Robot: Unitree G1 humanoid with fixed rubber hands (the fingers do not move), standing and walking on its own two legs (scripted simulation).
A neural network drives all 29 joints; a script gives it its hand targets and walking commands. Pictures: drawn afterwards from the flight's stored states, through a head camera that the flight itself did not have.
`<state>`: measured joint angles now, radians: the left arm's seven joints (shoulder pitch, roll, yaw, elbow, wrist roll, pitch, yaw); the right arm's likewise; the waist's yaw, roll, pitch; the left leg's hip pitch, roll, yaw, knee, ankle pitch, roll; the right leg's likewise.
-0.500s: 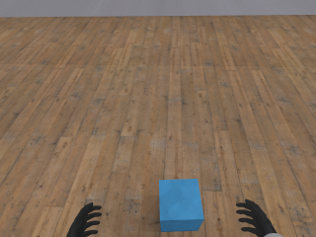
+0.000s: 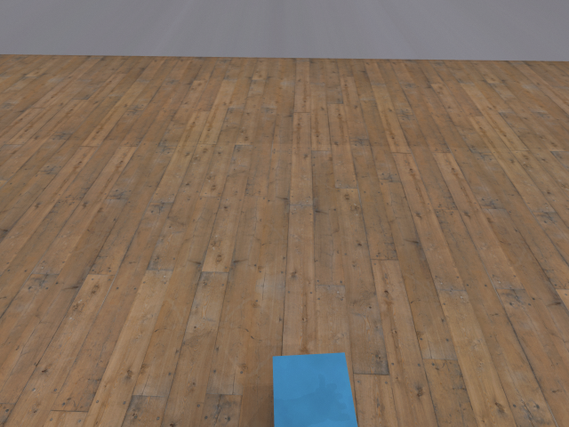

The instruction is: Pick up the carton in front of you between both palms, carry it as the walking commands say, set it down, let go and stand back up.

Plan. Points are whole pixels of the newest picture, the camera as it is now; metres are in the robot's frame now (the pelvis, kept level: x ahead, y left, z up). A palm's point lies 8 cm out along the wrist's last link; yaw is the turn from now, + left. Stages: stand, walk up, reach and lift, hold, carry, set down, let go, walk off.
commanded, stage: stand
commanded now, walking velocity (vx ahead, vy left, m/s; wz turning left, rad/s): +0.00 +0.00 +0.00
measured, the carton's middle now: (310, 406) +0.36 -0.05 -0.64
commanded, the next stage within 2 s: none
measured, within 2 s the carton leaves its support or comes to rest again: neither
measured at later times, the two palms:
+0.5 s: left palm out of the picture +0.03 +0.25 -0.14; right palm out of the picture +0.00 -0.25 -0.13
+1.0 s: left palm out of the picture -0.04 +0.23 -0.14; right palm out of the picture -0.08 -0.22 -0.13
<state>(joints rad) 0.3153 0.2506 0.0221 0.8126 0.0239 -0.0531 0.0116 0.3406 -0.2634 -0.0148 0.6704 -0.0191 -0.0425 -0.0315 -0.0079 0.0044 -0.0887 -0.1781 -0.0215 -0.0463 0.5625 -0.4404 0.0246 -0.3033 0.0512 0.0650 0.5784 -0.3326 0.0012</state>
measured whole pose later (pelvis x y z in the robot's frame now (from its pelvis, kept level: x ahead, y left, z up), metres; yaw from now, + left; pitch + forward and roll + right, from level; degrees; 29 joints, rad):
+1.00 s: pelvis -0.02 +0.00 +0.01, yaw -2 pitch -1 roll +0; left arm 0.33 0.17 -0.03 1.15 0.01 0.02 0.04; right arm 0.43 -0.17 0.04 1.06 -0.02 0.00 -0.06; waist -0.01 0.01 -0.01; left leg -0.08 -0.03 -0.01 0.48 -0.39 0.03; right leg -0.23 0.05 0.10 0.53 -0.29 0.00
